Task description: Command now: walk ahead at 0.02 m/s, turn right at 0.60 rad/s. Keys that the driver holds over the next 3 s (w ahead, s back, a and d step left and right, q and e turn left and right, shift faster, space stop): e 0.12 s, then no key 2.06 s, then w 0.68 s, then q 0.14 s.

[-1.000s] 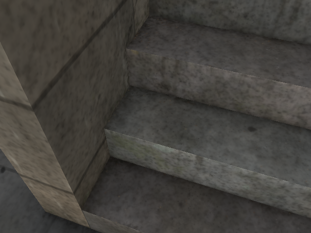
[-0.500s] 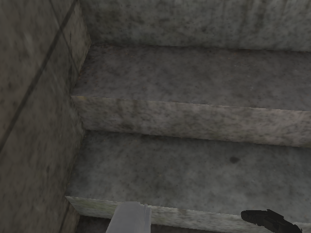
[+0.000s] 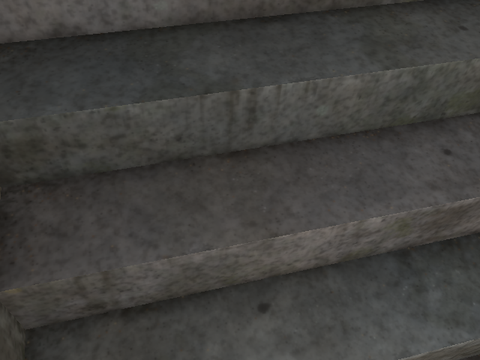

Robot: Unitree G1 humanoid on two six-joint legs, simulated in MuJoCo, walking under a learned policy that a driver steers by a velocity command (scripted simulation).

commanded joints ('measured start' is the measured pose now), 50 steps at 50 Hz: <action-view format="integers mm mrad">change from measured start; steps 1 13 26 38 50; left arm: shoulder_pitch -70 93 95 307 308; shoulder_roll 66 35 93 68 -23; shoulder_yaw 29 58 -11 17 -16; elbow -126 162 225 308 411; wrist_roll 6 -25 23 -21 22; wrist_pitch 4 -11 -11 57 -1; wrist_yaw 6 -65 24 52 -5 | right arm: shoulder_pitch -20 -100 -123 -367 -221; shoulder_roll -141 -109 -66 73 156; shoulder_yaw -56 -75 -14 49 28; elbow -98 -113 -22 -93 105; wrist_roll -4 83 19 16 60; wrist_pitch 7 20 7 -61 -42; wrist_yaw -28 8 29 96 101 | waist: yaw -24 -29 9 61 -26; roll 232 48 -33 7 -34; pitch -147 -140 -102 -162 -34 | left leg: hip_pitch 207 53 -529 -159 -411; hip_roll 263 163 -217 -176 -161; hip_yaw -347 -114 -389 -56 -258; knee -307 260 1151 182 1169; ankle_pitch -112 178 -215 -373 -333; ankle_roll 179 -49 -182 -124 -102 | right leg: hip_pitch -93 662 839 969 645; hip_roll -63 -121 -398 -144 -250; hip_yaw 35 -139 108 -54 -28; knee -33 -1573 -1339 -1337 -1332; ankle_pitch -37 513 413 739 377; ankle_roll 28 -168 -408 -263 -375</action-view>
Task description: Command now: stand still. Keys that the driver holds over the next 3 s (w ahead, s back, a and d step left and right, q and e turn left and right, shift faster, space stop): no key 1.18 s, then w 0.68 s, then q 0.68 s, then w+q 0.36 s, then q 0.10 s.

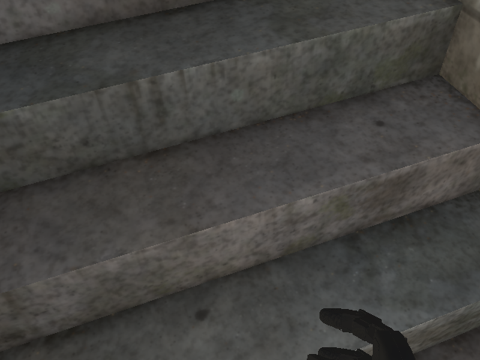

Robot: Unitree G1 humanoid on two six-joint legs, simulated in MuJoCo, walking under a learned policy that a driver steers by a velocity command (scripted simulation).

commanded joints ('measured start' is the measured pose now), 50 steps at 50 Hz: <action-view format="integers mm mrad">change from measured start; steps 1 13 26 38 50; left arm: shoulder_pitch -29 217 197 258 290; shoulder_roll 74 -10 33 6 -10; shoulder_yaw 4 23 18 13 14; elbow -31 116 131 160 177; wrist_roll -13 -3 -1 -1 -9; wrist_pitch -6 40 39 31 38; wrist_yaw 9 5 30 53 49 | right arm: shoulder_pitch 91 -19 -32 -39 -19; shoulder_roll -6 -2 13 11 5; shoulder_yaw -10 31 41 38 35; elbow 16 59 145 193 205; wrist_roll -16 -48 -20 -14 -20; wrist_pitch -1 -4 5 -2 -10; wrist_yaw -5 -23 -41 -53 -48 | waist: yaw -87 -8 -38 -18 -19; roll -51 89 4 -44 -12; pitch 61 -52 -8 27 -7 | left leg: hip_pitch -160 83 20 -92 -27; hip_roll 51 135 148 180 174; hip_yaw -15 -67 24 27 20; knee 85 -643 -500 -480 -538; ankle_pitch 44 316 133 -16 142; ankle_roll -25 50 -19 -31 -20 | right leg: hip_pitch -11 132 24 43 44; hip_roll -163 1 -92 -137 -92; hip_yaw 95 -76 27 105 50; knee -3 -36 -107 -152 -111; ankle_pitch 537 398 293 153 230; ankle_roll -128 57 87 85 65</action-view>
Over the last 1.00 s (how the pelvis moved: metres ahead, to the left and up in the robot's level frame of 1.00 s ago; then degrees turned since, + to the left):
0.00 -0.12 -0.12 -9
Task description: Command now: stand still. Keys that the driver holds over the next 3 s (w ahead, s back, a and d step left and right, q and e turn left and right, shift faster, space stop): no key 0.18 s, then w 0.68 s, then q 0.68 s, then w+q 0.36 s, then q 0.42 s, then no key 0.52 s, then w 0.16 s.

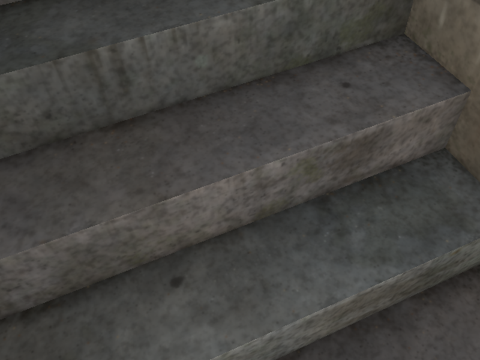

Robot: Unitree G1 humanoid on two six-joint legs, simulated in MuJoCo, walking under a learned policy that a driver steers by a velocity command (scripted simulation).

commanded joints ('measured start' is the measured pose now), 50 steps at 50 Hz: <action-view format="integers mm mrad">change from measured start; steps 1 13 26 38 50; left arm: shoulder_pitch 186 207 207 -409 -140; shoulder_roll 65 91 120 26 205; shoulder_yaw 7 8 4 -22 43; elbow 28 20 -39 -529 -354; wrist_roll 3 -4 -42 -62 8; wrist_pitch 6 4 -29 -152 -129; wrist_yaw -3 9 18 -108 -113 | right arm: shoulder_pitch -67 -73 -142 325 310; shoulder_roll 11 16 39 -33 -142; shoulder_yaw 3 -5 33 -86 -58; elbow -68 -56 -160 33 -284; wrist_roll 6 14 9 -21 4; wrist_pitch -16 -17 -86 -106 -131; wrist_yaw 3 -8 68 39 90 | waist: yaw -10 31 -12 14 -22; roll -13 -75 -7 107 38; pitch -37 42 -116 154 -144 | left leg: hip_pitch -19 -193 129 603 -247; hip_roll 22 -10 -126 218 -253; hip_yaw -33 40 125 -422 -257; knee -152 -9 -344 -961 631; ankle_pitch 239 -77 27 529 404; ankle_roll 49 51 126 213 120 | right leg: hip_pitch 95 131 151 -1109 271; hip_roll -133 -205 -96 40 -324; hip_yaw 98 238 35 345 447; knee -31 -135 45 1791 199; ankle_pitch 149 -326 459 -478 715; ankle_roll -23 -114 -95 -7 -257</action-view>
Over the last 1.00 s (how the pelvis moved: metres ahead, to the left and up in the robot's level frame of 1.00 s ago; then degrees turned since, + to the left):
-0.04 -0.03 -0.01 -2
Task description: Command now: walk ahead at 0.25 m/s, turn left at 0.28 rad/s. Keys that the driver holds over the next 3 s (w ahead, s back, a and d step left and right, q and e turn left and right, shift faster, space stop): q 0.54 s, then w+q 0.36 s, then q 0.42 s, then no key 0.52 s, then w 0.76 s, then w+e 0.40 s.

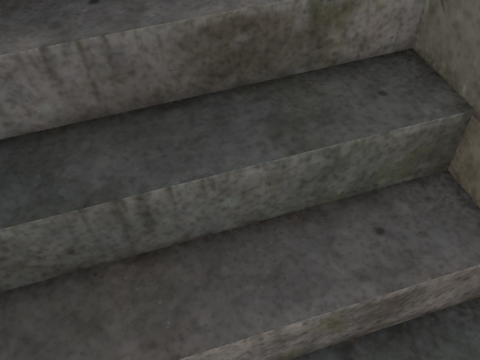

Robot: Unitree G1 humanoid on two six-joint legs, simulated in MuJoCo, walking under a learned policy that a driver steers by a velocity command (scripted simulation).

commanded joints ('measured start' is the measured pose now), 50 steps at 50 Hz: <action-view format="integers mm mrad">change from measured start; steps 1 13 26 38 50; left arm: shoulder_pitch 153 335 20 169 258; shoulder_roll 61 235 -11 151 -8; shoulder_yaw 5 9 -74 28 -10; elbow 65 180 -208 -131 65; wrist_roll -24 -47 -14 -73 -14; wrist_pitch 29 52 -8 11 -4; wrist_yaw -5 101 14 52 44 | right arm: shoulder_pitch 52 -430 -133 -90 -205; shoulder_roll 161 141 32 -4 181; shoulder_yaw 61 132 47 17 113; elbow -138 -429 -198 -261 -374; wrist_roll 8 -3 -11 -21 40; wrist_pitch -1 75 109 89 54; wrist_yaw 46 27 -6 -28 52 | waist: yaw -85 -65 52 83 -43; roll -47 -194 -22 169 -66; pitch -134 -198 62 -28 124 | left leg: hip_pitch -509 -138 -55 85 -838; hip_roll -22 -96 43 18 22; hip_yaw -17 502 -151 -227 3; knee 382 -347 -1254 -1098 447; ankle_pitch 4 -153 206 147 201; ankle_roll -6 80 183 164 -5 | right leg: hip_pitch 442 338 -489 288 315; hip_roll -338 -160 25 -51 -243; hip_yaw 386 -154 114 150 57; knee -346 -517 1132 -408 -440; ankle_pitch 583 1739 232 79 256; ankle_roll -228 -93 29 -63 -98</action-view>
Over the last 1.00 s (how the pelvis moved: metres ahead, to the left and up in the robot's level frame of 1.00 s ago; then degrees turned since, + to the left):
0.25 -0.02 0.14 5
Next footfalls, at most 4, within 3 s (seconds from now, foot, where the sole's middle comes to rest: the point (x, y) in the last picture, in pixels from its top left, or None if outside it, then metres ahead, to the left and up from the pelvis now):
0.32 left None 0.23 0.05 -0.56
0.78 right None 0.37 -0.16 -0.56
1.20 left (183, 297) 0.48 0.19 -0.37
1.88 right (311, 149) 0.72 -0.06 -0.18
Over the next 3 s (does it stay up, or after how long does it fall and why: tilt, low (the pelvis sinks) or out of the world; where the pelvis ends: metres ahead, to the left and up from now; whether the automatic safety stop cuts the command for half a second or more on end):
stays up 0.77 0.42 0.63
